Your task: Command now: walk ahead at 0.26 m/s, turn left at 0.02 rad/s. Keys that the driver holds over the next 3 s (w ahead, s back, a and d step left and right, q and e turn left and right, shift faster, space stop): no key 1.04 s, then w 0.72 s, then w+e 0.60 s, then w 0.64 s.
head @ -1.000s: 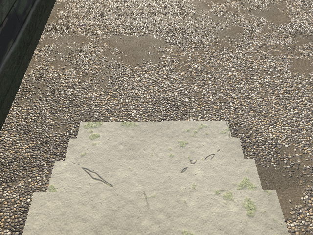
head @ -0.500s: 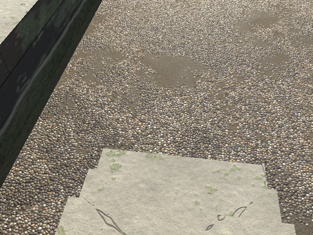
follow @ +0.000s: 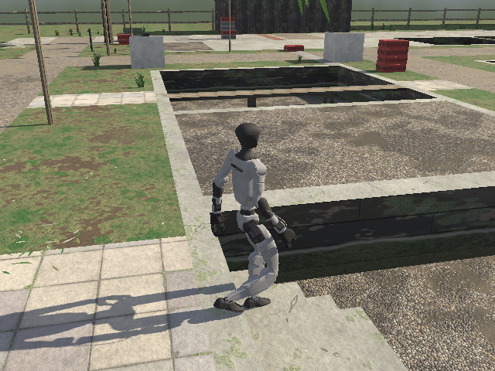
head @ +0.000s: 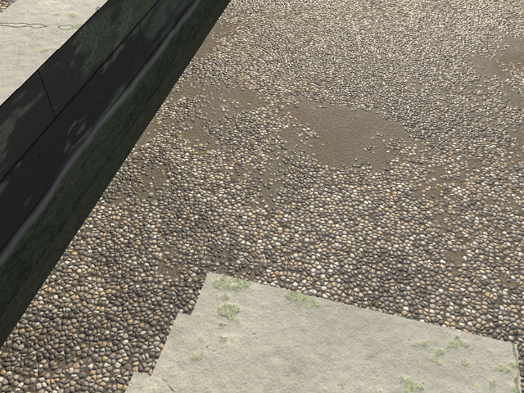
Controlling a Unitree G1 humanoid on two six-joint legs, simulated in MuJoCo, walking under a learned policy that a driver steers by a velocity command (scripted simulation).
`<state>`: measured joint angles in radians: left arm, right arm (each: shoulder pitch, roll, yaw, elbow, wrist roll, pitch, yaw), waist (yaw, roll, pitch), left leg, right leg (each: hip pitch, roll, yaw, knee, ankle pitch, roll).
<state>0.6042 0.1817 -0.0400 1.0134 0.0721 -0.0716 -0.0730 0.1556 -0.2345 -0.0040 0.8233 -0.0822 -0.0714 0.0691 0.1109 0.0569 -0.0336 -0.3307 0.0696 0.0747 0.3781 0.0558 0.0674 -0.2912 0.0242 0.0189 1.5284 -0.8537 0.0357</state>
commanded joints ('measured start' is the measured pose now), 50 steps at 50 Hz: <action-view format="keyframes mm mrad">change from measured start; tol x16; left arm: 1 26 139 47 -93 -42 -2 -51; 12 109 119 88 -17 -17 -1 -43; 18 -382 163 102 -140 -62 19 10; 50 -335 104 141 43 -57 31 7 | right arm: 1 499 -245 -90 95 -14 27 28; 4 133 -67 0 27 42 10 47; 13 -33 -131 0 15 42 -22 46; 16 261 -152 -43 70 118 9 32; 50 177 -38 -74 207 73 13 16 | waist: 1 -211 96 -317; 6 13 30 71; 50 -100 -63 60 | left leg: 1 970 366 -315 297 1285 352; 2 721 385 -328 202 789 291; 5 -114 259 -192 -11 530 228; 9 -333 103 -90 25 376 113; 13 -383 130 -96 190 184 46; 16 -36 25 -122 105 -441 -16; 19 -7 -11 -29 75 -605 -15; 25 180 -49 9 111 17 -23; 50 158 -56 10 68 -86 -30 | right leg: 1 -767 32 45 619 -45 41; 8 -195 -175 13 -554 854 41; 9 -25 -144 -9 -488 893 50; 13 197 -97 -15 -534 799 49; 15 21 -128 45 -903 824 -21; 19 -134 -91 42 -1053 407 -55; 25 -6 -78 -38 -1001 839 -45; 50 50 -51 -76 -1055 746 -48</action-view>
